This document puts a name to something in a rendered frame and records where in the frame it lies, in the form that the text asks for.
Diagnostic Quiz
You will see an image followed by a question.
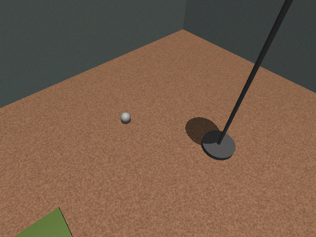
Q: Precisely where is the floor lamp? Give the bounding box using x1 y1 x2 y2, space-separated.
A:
201 0 293 160

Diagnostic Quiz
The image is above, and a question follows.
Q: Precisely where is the ball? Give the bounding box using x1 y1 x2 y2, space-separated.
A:
120 112 131 122

